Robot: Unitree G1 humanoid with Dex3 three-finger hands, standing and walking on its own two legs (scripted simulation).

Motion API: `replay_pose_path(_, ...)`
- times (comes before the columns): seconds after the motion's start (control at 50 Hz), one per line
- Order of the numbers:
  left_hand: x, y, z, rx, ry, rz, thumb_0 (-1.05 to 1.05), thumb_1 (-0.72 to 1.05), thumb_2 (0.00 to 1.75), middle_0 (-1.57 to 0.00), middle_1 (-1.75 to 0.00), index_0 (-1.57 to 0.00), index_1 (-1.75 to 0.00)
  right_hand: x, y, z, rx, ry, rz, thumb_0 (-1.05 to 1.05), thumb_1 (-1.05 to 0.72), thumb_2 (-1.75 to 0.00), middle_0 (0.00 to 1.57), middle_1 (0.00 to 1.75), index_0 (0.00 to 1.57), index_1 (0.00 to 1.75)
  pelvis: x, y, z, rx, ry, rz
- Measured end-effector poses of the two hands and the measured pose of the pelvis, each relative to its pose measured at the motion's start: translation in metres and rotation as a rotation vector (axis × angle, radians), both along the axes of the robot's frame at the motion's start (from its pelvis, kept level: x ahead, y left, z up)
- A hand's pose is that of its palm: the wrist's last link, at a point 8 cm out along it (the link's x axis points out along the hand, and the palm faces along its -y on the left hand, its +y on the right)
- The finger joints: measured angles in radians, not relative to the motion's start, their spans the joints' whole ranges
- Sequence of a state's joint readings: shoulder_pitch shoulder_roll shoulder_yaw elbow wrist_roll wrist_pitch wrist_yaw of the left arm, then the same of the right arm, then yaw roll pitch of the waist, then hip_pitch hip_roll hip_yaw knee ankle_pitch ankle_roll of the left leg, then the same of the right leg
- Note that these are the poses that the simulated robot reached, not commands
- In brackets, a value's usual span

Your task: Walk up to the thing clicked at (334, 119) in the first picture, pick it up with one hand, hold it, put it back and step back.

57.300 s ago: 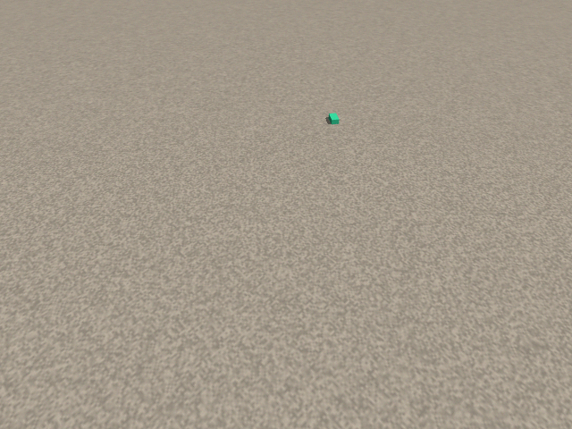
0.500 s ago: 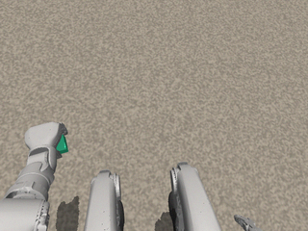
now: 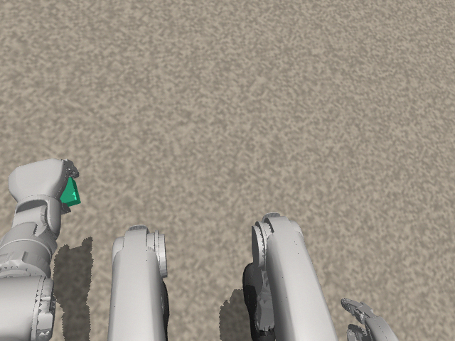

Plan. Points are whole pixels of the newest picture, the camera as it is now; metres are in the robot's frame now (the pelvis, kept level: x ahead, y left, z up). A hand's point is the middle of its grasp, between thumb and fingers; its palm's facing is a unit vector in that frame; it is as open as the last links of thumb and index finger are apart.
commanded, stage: crouch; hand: left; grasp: from above
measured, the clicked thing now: (55, 196) +0.40 +0.31 -0.21
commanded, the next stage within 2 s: lower in 0.40 s
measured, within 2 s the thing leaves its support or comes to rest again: rests again in 1.92 s
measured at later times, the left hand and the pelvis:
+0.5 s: hand (65, 203) +0.38 +0.30 -0.23, palm faces -0.43 -0.13 -0.90, open 7.8 cm; pelvis -0.01 +0.00 -0.06, yaw -1 degrees
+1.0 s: hand (78, 209) +0.38 +0.29 -0.30, palm faces -0.43 -0.16 -0.89, open 7.8 cm; pelvis +0.00 +0.00 -0.09, yaw -2 degrees
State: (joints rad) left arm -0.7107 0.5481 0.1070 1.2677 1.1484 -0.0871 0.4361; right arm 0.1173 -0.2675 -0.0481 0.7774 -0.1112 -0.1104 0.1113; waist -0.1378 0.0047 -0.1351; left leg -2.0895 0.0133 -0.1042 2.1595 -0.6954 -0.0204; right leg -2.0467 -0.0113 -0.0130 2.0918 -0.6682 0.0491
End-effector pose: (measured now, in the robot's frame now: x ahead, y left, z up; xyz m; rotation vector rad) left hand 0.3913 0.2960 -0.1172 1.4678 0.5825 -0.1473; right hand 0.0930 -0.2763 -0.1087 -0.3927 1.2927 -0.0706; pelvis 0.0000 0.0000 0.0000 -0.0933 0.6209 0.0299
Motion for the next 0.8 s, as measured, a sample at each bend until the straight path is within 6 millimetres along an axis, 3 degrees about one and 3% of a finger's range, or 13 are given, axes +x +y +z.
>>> replay_pose_path(0.3,-0.007,0.001,-0.043,-0.008,-0.024,-0.011,0.01,0.35,0.16,-0.96,-0.2,-0.94,-0.2,-0.033,-0.003,-0.042,0.014,0.048,0.001,0.01,-0.89,-0.89,0.2,0.3,0.2,0.3,-0.012,-0.003,-0.047,0.001,-0.045,-0.009)
replay_pose_path(0.58,-0.001,0.003,-0.064,-0.01,-0.003,0.009,0.01,0.36,0.16,-0.95,-0.19,-0.94,-0.19,-0.031,0.002,-0.061,0.031,0.058,0.014,0.01,-0.89,-0.89,0.2,0.3,0.2,0.3,-0.009,-0.002,-0.064,-0.007,-0.045,-0.014)
replay_pose_path(0.8,-0.006,0.002,-0.099,-0.049,0.013,-0.001,0.01,0.34,0.16,-0.97,-0.18,-0.95,-0.19,-0.028,-0.001,-0.073,0.025,0.081,0.044,0.01,-0.89,-0.89,0.2,0.3,0.2,0.3,-0.006,-0.001,-0.082,-0.015,-0.056,-0.017)
